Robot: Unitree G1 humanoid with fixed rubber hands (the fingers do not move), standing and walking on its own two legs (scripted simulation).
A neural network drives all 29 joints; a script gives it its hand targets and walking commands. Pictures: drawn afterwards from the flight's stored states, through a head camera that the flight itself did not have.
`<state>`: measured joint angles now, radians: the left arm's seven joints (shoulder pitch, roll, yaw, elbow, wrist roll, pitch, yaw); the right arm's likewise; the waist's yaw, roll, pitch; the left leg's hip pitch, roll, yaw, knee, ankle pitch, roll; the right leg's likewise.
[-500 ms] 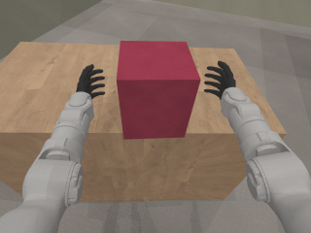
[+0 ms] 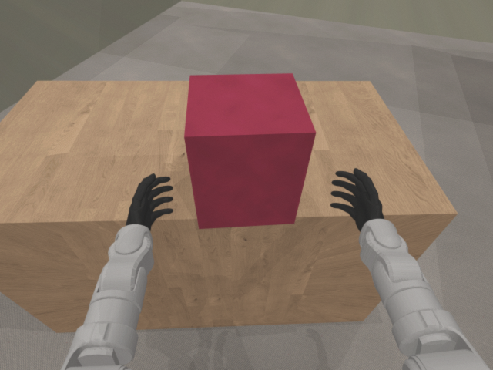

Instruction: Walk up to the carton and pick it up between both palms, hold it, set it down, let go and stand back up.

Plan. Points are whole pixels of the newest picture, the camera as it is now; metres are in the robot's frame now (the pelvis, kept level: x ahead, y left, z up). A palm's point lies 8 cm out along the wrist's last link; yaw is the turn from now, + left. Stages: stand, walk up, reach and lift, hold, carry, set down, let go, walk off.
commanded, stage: set down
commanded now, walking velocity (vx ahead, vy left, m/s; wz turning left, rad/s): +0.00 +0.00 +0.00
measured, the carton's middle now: (244, 153) +0.52 +0.03 +0.06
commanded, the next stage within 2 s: let go in 1.60 s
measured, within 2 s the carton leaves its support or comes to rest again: neither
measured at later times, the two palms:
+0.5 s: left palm (129, 280) +0.26 +0.22 +0.00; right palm (379, 273) +0.28 -0.20 +0.01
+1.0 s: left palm (123, 326) +0.21 +0.23 -0.05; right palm (386, 320) +0.22 -0.21 -0.05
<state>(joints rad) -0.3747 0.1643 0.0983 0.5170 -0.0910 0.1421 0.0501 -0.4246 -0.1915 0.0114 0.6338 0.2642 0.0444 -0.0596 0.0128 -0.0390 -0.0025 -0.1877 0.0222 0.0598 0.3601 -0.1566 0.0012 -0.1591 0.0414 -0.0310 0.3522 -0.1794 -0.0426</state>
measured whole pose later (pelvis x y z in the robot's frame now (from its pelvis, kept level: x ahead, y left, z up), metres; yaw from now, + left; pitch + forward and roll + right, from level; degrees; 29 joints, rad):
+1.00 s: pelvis +0.03 +0.00 +0.00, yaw +0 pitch -3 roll +0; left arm 0.19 0.21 0.01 0.38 -0.04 0.11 0.02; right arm 0.13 -0.19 -0.01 0.57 0.09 -0.09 0.02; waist 0.01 -0.03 0.05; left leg -0.11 0.02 0.06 0.38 -0.21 0.00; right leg -0.07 0.04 -0.03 0.34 -0.22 -0.04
